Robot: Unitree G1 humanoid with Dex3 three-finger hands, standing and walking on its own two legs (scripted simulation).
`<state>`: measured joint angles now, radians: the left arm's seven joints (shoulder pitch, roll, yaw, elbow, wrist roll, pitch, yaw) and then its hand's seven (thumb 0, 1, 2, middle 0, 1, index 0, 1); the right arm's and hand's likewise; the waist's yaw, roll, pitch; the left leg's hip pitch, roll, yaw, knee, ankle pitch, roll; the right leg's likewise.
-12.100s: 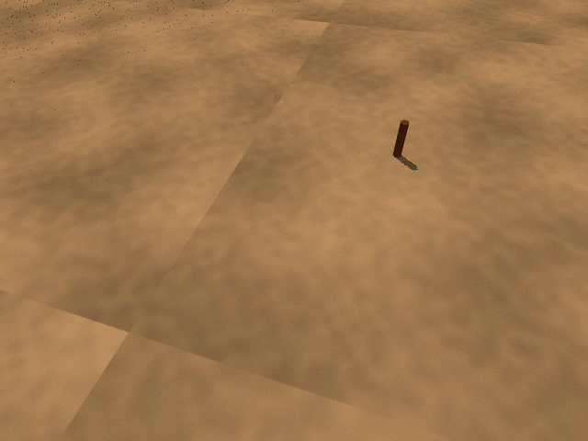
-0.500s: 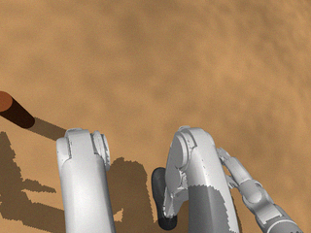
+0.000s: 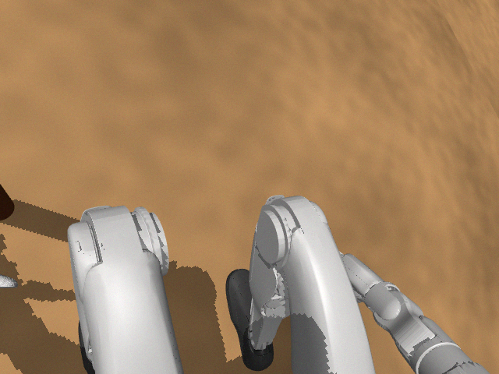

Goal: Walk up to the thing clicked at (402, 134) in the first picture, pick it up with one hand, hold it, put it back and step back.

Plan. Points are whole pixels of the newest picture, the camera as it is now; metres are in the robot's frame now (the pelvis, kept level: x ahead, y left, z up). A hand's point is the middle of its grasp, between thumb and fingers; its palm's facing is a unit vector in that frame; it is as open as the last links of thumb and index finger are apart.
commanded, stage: close in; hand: left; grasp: from the side
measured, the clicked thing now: out of the picture +0.37 +0.33 -0.17
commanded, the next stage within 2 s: close in 0.44 s
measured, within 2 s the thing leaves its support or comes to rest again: leaves its support in 1.72 s
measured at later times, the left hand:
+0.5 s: hand out of the picture +0.34 +0.32 -0.16, palm faces +0.42 -0.91 +0.03, open 17.2 cm
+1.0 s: hand out of the picture +0.36 +0.32 -0.16, palm faces +0.44 -0.90 +0.02, open 9.8 cm
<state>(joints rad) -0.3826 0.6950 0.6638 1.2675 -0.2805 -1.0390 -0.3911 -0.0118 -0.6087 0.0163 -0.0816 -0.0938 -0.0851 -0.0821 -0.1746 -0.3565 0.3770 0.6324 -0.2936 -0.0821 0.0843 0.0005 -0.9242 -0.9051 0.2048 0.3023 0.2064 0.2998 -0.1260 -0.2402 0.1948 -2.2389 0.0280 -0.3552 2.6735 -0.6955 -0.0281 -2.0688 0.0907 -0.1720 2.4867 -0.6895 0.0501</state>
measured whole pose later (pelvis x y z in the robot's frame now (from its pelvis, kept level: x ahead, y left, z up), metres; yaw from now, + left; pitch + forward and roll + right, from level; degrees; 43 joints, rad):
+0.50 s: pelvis +0.00 +0.00 +0.00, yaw -1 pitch +11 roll -16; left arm -0.40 0.68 0.59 1.27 -0.22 -1.12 -0.20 -0.01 -0.49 0.09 -0.06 -0.06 -0.06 -0.05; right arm -0.17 -0.36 0.42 0.60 -0.32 -0.03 0.14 0.00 -0.90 -0.90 0.20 0.30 0.21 0.30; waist -0.15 -0.26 0.22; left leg -2.24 0.02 -0.38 2.69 -0.70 -0.03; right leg -2.06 0.10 -0.19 2.49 -0.68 0.05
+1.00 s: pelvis +0.00 +0.00 +0.00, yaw -2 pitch +11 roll -16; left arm -0.44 0.70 0.58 1.28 -0.20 -1.12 -0.14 0.00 0.21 0.54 -0.54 -0.47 -0.52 -0.47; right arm -0.19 -0.35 0.44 0.58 -0.33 0.00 0.14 0.00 -0.87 -0.90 0.20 0.30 0.20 0.30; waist -0.16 -0.26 0.24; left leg -2.23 0.03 -0.40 2.69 -0.71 -0.04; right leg -2.06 0.10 -0.20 2.47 -0.68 0.06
